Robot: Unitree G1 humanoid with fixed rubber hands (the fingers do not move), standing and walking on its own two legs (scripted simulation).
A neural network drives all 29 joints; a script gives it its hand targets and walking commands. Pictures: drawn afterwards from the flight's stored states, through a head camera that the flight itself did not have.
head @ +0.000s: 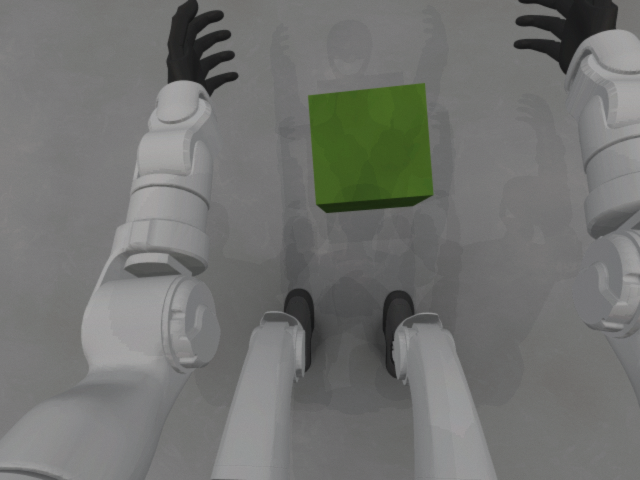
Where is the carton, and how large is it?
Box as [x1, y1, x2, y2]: [308, 83, 432, 212]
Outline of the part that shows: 424,83 308,95 316,204 324,211 333,212 413,205 432,195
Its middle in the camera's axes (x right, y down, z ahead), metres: +0.10 -0.16 +0.82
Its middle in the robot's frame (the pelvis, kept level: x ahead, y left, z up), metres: +0.53 -0.03 -0.52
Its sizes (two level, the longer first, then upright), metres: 0.210 0.200 0.250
